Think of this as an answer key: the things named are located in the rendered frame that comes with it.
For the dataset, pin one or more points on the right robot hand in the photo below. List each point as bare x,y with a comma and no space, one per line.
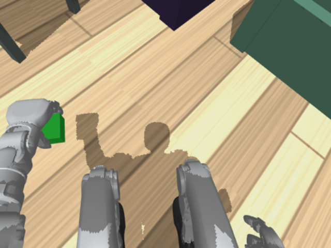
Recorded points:
268,237

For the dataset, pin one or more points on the right robot foot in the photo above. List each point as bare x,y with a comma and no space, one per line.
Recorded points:
179,225

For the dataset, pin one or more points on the left robot hand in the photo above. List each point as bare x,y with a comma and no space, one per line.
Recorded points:
36,112

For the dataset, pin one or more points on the small box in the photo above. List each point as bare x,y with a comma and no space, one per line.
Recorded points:
54,130

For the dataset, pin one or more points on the armchair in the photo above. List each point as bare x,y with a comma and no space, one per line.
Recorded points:
292,40

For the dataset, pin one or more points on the left robot arm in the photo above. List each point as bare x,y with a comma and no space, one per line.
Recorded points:
17,147

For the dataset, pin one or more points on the sofa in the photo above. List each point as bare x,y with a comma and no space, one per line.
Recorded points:
174,13

